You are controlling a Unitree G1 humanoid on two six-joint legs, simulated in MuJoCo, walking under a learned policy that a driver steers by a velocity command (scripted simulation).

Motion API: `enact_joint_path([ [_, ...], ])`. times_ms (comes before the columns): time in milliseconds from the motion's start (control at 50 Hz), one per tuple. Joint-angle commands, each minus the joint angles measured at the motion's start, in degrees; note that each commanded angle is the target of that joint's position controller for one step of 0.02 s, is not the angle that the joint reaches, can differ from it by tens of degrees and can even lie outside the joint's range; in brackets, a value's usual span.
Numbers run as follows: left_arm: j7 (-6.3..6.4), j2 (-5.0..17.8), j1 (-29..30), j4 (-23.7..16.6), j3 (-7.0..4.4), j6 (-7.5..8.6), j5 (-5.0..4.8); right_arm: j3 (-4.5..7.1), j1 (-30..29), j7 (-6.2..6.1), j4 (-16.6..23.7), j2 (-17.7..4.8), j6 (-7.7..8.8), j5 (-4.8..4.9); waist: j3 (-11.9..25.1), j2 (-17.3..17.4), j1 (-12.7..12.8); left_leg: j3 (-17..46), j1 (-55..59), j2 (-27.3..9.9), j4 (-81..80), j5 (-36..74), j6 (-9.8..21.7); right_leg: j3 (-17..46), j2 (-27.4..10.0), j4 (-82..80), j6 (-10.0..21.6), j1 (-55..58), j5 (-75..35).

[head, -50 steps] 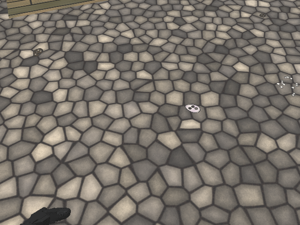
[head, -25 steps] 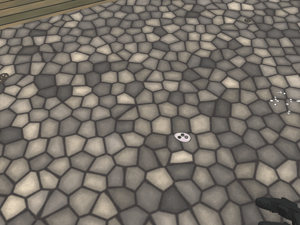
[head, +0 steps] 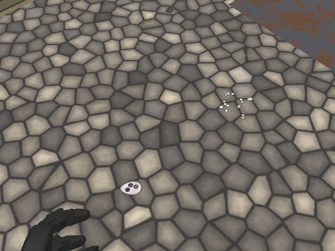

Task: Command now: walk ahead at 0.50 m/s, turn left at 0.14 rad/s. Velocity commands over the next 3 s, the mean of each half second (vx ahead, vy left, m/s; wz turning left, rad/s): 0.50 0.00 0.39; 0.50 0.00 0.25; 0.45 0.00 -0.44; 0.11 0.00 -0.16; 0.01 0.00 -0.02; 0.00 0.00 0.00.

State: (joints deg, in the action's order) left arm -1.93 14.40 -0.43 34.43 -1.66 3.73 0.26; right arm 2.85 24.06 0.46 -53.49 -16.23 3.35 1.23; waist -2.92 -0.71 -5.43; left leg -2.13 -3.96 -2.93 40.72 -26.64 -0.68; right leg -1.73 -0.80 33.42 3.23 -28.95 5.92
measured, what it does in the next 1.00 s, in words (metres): walks ahead, turning left: left foot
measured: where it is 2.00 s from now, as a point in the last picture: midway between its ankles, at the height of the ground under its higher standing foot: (106, 140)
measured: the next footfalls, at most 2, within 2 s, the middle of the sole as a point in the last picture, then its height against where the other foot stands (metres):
left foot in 0.48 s outside the picture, level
right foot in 1.02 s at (133, 174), level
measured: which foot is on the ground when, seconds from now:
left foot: up 0.00-0.46, down 0.48-1.00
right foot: down 0.00-0.50, up 0.52-1.00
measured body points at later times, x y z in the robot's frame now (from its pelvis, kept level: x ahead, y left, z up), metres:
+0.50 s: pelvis +0.27 +0.06 -0.01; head +0.29 +0.08 +0.44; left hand +0.23 +0.35 -0.14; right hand +0.52 -0.14 -0.09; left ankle +0.36 +0.17 -0.72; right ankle +0.11 -0.11 -0.70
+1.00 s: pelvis +0.55 +0.14 +0.00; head +0.58 +0.15 +0.45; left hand +0.66 +0.44 -0.08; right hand +0.69 -0.13 -0.11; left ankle +0.36 +0.17 -0.72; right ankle +0.73 +0.10 -0.72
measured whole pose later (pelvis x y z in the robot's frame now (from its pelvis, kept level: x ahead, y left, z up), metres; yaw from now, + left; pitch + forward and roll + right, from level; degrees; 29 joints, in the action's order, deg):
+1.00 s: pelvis +0.55 +0.14 +0.00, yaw +21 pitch +2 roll +1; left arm -3.3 15.5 -4.3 42.2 -2.1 5.6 -0.8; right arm 3.8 20.0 -0.8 -46.2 -17.2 2.6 0.1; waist -0.4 -1.4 -3.3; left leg 2.6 4.5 3.9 18.6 -24.6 3.2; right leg -1.4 -0.2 29.2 3.7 -30.1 1.2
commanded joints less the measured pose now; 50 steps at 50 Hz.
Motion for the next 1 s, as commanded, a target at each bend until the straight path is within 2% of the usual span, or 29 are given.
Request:
enact_joint_path([
  [20,1.31,11.9,-23.0,2.4,-4.24,-0.42,0.29,1.49,-2.3,0.31,6.3,-9.4,2.57,1.63,21.0,-7.2,13.5,9.4,-37.9,0.7,34.8,-4.9,1.3,33.0,-22.4,-12.5,12.9,48.1,3.3],
  [40,1.29,9.9,-19.4,2.8,-3.58,-0.2,-0.23,1.4,-5.8,0.18,7.4,-8.7,2.47,1.88,13.2,-6.5,11.6,7.3,-39.0,-1.9,32.3,-0.3,1.5,24.3,-19.5,-14.1,10.7,39.6,2.0],
  [60,1.05,7.9,-15.9,3.3,-3.04,0.16,-0.23,1.43,-7.2,-0.2,7.4,-7.6,2.04,1.07,8.7,-4.7,9.5,6.5,-37.4,-3.5,29.1,3.6,1.2,19.0,-16.8,-16.7,9.3,32.2,1.0],
  [80,0.8,6.2,-13.3,3.3,-2.67,0.79,0.04,1.75,-6.2,-0.46,6.9,-6.9,1.1,0.52,6.3,-6.2,7.3,6.8,-33.9,-5.0,26.9,6.7,1.1,14.7,-15.0,-19.3,8.4,26.2,-0.5],
  [100,0.61,5.6,-11.6,3.7,-2.74,1.37,0.32,1.57,-4.1,-0.52,6.2,-5.3,0.07,0.56,5.5,-6.6,5.7,6.9,-30.5,-5.4,26.6,9.0,0.7,12.1,-14.3,-21.9,8.3,22.2,-0.2],
  [140,0.6,5.7,-10.1,4.9,-3.12,2.51,0.49,1.28,-3.7,-0.65,6.2,-2.9,-1.33,0.55,3.4,-5.2,4.2,7.1,-29.8,-5.5,25.4,12.0,0.0,7.9,-14.5,-25.4,8.9,18.3,-3.0],
  [180,1.02,6.3,-10.1,6.2,-3.47,3.0,0.91,1.55,-6.3,-0.89,7.4,-3.0,-1.93,0.31,1.4,-4.1,4.0,8.3,-32.9,-5.6,21.7,16.7,-0.4,3.9,-14.5,-26.7,8.6,18.2,-5.3],
  [280,2.32,8.9,-12.2,8.7,-4.32,2.67,0.5,0.8,-14.9,0.93,10.3,-1.7,-1.23,-0.23,-1.1,-2.1,6.5,4.9,-32.3,-4.4,4.8,30.2,0.5,-5.1,-13.4,-27.7,6.6,21.0,-7.6],
  [380,2.64,11.4,-15.7,11.5,-5.44,0.97,-1.19,0.75,-21.9,2.44,14.5,-2.8,-1.58,-0.27,-3.5,-1.1,8.5,2.0,-35.1,-3.5,-2.8,24.7,3.4,-7.7,-16.7,-24.3,5.3,31.0,-10.0],
  [420,2.78,12.9,-15.3,11.8,-5.91,0.1,-1.72,1.32,-21.2,2.78,15.6,-3.9,-1.79,-0.38,-2.0,-2.3,7.2,-1.0,-31.6,-1.0,-3.7,18.8,5.4,-9.1,-17.0,-18.6,4.1,33.7,-23.8],
  [440,2.92,13.8,-14.7,11.6,-6.13,-0.34,-1.95,2.02,-18.5,2.74,15.5,-5.1,-1.99,-0.36,0.6,-3.2,5.4,-3.1,-26.8,1.3,-3.5,15.8,6.5,-10.0,-16.5,-13.1,3.3,34.2,-34.2],
  [460,3.0,14.0,-13.6,11.4,-6.08,-0.9,-2.23,3.31,-11.5,2.56,14.0,-7.0,-2.11,-0.1,4.5,-2.8,1.0,-5.0,-17.2,4.4,-5.7,16.3,8.2,-11.7,-14.8,-2.9,1.9,32.4,-41.0],
  [480,3.18,12.5,-14.4,11.1,-5.38,-0.97,-1.84,5.52,-1.7,1.75,11.3,-11.1,-2.39,0.16,10.0,-0.4,-3.3,-3.3,-1.6,6.4,-7.8,18.4,10.4,-12.7,-11.9,11.4,-0.5,24.6,-36.2],
  [500,2.92,6.1,-18.6,8.6,-3.31,-0.21,0.68,7.32,1.8,0.58,10.7,-18.5,-2.64,0.69,14.2,14.2,-0.3,22.6,17.5,-7.9,-10.6,15.9,18.6,-12.2,-4.7,33.7,-4.7,1.1,2.4],
  [520,2.32,4.6,-17.8,7.3,-2.09,1.99,0.1,6.41,0.6,1.09,13.2,-18.1,-1.56,0.4,23.5,14.4,0.9,50.2,26.1,-16.1,-22.4,3.9,26.2,2.1,3.8,45.1,-5.6,-11.2,29.3],
  [540,1.66,9.6,-10.6,6.0,-3.28,3.5,-2.44,4.99,-0.2,1.58,13.2,-13.3,-0.61,-0.1,18.7,7.4,-2.0,45.4,23.6,-15.6,-25.7,3.9,22.4,6.9,0.5,46.6,-4.1,-17.2,25.3],
  [560,1.62,9.4,-8.2,5.1,-3.11,4.36,-2.91,4.45,-2.4,1.55,13.2,-11.5,0.01,-0.19,12.6,5.6,-0.6,37.7,16.7,-13.6,-25.2,7.4,20.2,6.3,-2.0,43.0,-2.7,-18.2,20.2],
  [580,2.13,9.0,-8.1,5.8,-3.19,4.6,-1.52,3.81,-6.3,1.4,13.7,-9.4,0.15,-0.12,8.5,2.0,2.0,31.0,8.5,-11.0,-24.9,13.5,18.1,6.2,-4.4,38.0,-2.6,-15.2,16.1],
  [600,2.43,9.6,-8.9,6.3,-3.68,4.22,-0.4,3.15,-9.3,1.09,14.7,-7.5,0.2,-0.56,6.8,2.9,4.2,26.4,2.2,-9.0,-25.6,19.3,17.1,6.5,-5.9,33.7,-2.8,-10.8,13.2],
  [620,2.31,9.7,-9.7,6.5,-3.87,3.52,-0.09,2.85,-10.7,0.82,15.6,-6.9,0.17,-1.06,6.3,3.9,5.4,24.6,-1.5,-7.7,-26.8,22.4,16.9,6.6,-6.4,32.0,-3.3,-7.6,11.4],
  [680,2.34,7.5,-9.1,6.2,-3.55,2.01,0.57,3.31,-9.5,-0.15,15.7,-8.5,0.51,-0.71,5.3,3.0,6.0,19.8,-6.2,-5.9,-28.4,30.6,17.3,5.1,-5.3,24.7,-5.8,-6.1,6.9],
  [720,2.25,6.3,-5.6,5.3,-2.99,1.73,0.5,3.32,-7.9,-0.89,15.0,-8.8,0.51,-0.63,3.9,3.4,4.9,16.6,-6.6,-4.8,-28.8,32.2,16.1,4.5,-4.8,16.5,-7.1,-7.3,0.0],
  [780,1.29,4.6,-1.3,5.0,-1.99,2.07,-0.19,2.78,-6.1,-1.19,13.6,-7.9,0.54,-0.74,2.8,5.6,2.3,11.8,-7.1,-3.0,-29.4,28.2,13.2,3.1,-3.7,4.2,-6.8,-3.7,-12.3],
  [840,0.41,5.3,2.7,4.1,-1.76,2.43,-1.08,2.74,-3.5,-0.97,11.7,-8.6,0.82,-0.84,0.5,5.5,0.1,12.3,-3.7,-5.9,-30.2,24.5,13.0,2.8,-3.4,-0.4,-5.1,-4.2,-16.1],
  [900,-0.62,6.3,4.8,2.8,-1.74,2.75,-1.31,2.92,-1.8,-1.0,9.9,-9.1,0.43,-1.0,-1.3,4.6,-0.4,12.3,5.3,-9.6,-28.1,28.9,12.5,3.0,-3.1,-2.8,-2.2,-9.9,-10.6],
  [940,-1.43,6.6,3.9,2.6,-1.73,2.85,-1.35,3.18,-2.2,-1.3,9.2,-9.6,-0.02,-0.95,-1.0,4.8,0.6,11.0,9.3,-10.9,-25.5,36.1,11.5,2.6,-2.4,-3.5,-0.2,-10.1,-5.5],
  [960,-1.63,7.2,1.6,3.0,-2.0,2.79,-1.36,3.29,-3.2,-1.47,9.4,-10.0,-0.22,-1.04,0.4,5.3,2.0,9.5,10.0,-10.7,-23.0,44.3,10.6,1.7,-1.1,-3.7,0.8,-6.8,-3.0],
  [980,-1.57,8.4,-2.0,3.9,-2.62,2.62,-1.25,3.42,-4.1,-1.66,9.6,-10.6,-0.46,-1.22,3.3,6.0,4.0,8.0,10.2,-9.9,-18.7,55.5,9.8,-0.1,1.1,-3.3,1.9,-1.0,-1.0],
  [1000,-1.3,10.2,-9.2,6.0,-3.75,2.44,-0.99,3.22,-5.4,-1.86,10.1,-10.5,-0.92,-1.31,7.9,5.0,8.0,5.3,8.8,-7.6,-9.5,64.2,8.5,-1.9,3.6,-4.5,3.5,9.0,-2.4],
])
